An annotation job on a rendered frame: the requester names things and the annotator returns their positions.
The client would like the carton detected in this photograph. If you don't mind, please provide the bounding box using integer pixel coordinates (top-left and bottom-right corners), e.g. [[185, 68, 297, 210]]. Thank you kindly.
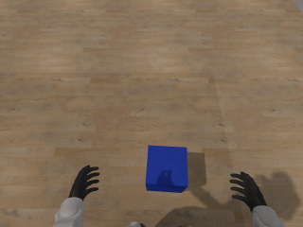
[[145, 145, 188, 193]]

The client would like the left robot hand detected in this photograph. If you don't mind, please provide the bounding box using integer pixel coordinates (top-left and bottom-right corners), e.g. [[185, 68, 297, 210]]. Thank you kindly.
[[68, 165, 99, 201]]

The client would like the robot left forearm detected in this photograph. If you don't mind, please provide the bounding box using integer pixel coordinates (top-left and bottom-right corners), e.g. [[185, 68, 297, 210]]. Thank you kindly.
[[52, 197, 84, 227]]

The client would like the robot right forearm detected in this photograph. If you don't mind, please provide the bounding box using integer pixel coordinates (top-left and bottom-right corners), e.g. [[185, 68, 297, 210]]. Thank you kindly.
[[252, 205, 286, 227]]

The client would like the right robot hand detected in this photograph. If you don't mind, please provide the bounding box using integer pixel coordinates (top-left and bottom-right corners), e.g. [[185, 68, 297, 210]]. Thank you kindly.
[[229, 172, 267, 213]]

